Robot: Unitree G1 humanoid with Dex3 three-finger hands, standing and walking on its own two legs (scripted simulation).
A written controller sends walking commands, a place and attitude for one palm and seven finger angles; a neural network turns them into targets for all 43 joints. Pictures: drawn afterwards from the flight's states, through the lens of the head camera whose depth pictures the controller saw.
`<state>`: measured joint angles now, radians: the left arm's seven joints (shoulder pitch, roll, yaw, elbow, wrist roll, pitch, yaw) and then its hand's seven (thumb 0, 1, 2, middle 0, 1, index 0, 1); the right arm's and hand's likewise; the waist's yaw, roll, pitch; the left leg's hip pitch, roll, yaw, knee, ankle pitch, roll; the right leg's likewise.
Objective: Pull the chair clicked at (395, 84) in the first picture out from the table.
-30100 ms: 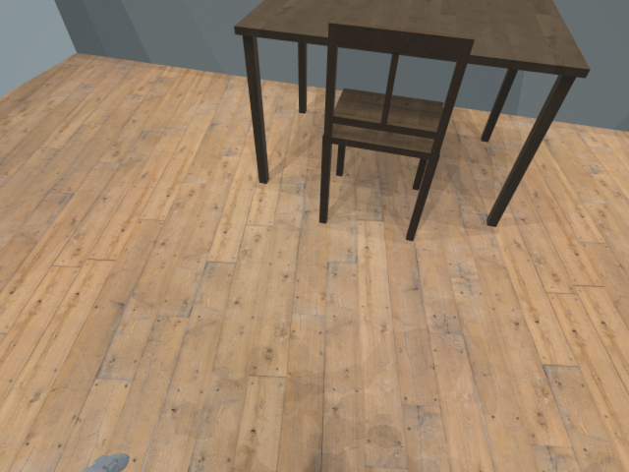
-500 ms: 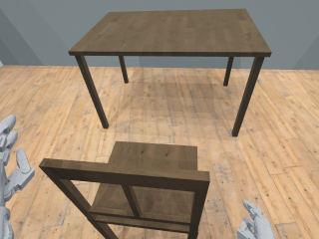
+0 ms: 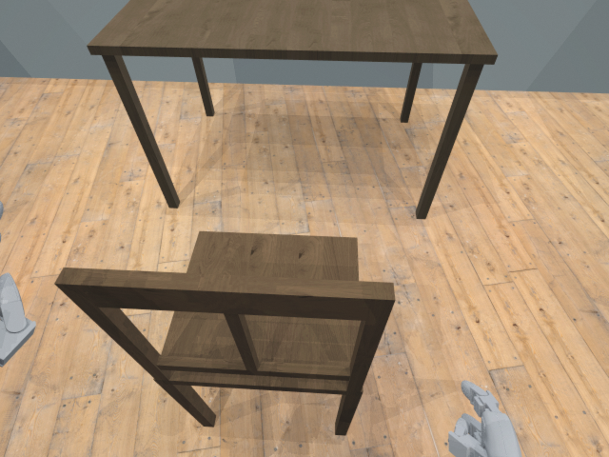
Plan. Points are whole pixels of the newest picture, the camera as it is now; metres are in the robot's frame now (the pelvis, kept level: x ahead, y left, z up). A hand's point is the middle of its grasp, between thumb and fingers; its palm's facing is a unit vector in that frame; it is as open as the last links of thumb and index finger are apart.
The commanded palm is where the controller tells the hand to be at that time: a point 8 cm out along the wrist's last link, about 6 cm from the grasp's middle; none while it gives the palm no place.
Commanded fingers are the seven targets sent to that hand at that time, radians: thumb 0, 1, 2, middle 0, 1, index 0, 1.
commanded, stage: step back with the hand held close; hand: left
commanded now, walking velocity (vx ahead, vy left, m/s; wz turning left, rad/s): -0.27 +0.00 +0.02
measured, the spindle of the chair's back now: (243, 340) +0.30 +0.12 -0.10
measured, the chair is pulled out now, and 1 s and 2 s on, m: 0.68 0.68 0.68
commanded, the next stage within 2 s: stop stepping back and stand still in 1.32 s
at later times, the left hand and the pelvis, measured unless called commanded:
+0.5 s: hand out of the picture +0.14 +0.27 +0.17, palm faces +0.48 -0.71 -0.52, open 7.4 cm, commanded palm +0.08 +0.30 +0.18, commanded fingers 0.00 0.90 0.90 -0.20 -0.30 -0.20 -0.30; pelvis -0.06 +0.00 -0.01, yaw +1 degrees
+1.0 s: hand out of the picture +0.10 +0.26 +0.18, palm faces +0.48 -0.71 -0.52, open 7.4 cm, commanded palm +0.04 +0.28 +0.18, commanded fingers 0.00 0.90 0.90 -0.20 -0.30 -0.20 -0.30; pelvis -0.09 -0.02 -0.01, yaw +1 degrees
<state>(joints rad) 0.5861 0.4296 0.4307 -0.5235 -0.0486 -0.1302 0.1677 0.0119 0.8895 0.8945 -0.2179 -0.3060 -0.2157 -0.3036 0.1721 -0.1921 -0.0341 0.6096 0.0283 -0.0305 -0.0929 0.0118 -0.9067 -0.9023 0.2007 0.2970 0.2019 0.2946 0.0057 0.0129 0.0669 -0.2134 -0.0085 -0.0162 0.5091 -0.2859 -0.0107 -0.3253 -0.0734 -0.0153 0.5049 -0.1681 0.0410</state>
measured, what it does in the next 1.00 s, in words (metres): steps on the spot: right foot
